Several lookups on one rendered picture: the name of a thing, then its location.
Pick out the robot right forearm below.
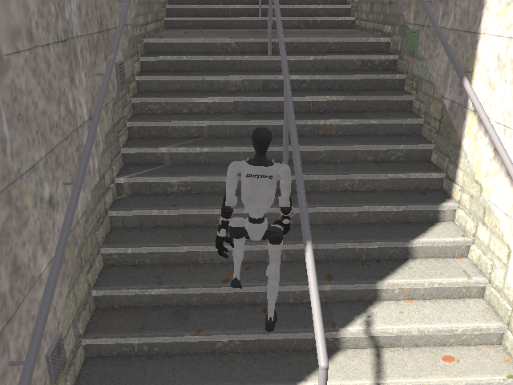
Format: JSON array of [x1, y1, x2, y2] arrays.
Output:
[[281, 196, 292, 224]]

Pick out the right robot upper arm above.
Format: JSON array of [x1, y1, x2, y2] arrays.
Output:
[[277, 163, 292, 207]]

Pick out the left robot upper arm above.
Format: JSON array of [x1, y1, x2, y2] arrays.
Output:
[[225, 160, 244, 207]]

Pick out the robot right hand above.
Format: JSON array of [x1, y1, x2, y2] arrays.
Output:
[[273, 220, 290, 235]]

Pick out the right robot foot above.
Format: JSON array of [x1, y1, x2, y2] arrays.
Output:
[[265, 311, 277, 332]]

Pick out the robot left hand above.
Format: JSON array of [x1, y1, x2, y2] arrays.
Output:
[[216, 235, 234, 258]]

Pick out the robot left shin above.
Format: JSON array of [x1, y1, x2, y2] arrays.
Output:
[[232, 238, 245, 280]]

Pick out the robot left forearm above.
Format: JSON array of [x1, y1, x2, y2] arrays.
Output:
[[217, 194, 233, 237]]

